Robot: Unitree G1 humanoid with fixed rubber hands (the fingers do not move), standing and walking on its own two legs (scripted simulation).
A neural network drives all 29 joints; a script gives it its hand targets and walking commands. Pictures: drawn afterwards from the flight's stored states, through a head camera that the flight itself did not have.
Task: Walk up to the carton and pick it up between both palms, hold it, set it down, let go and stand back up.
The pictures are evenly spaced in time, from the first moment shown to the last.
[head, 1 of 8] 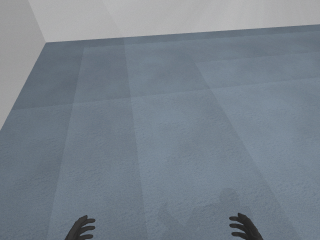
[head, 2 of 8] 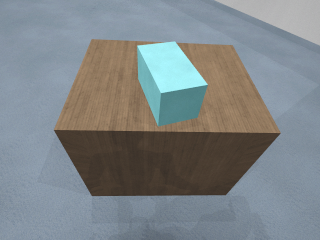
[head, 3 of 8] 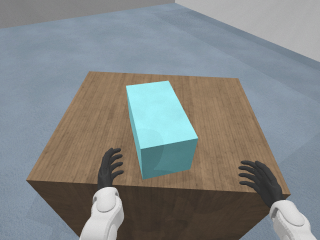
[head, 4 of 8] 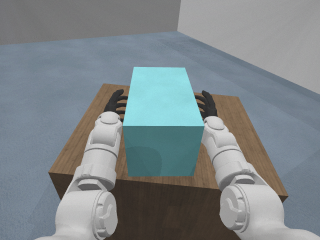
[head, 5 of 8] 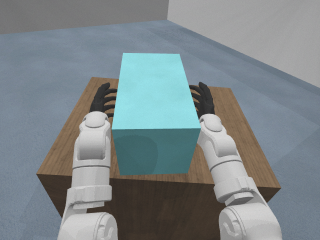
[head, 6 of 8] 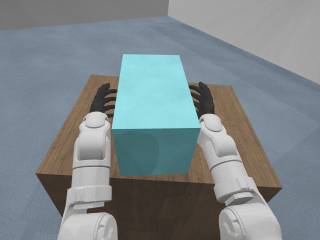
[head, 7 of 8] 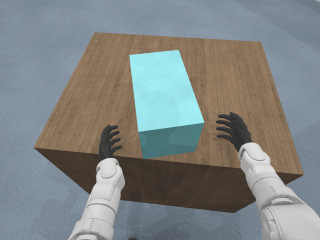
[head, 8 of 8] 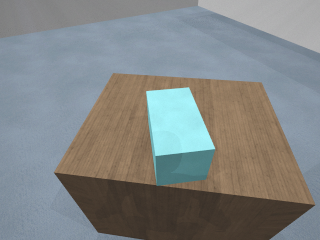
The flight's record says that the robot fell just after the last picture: no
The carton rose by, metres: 0.22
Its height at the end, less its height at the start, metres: +0.00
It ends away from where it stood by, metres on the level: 0.03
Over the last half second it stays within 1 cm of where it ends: yes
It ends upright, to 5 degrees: yes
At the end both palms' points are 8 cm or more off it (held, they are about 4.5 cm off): yes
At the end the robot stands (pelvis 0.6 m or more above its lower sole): yes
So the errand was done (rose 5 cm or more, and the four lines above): yes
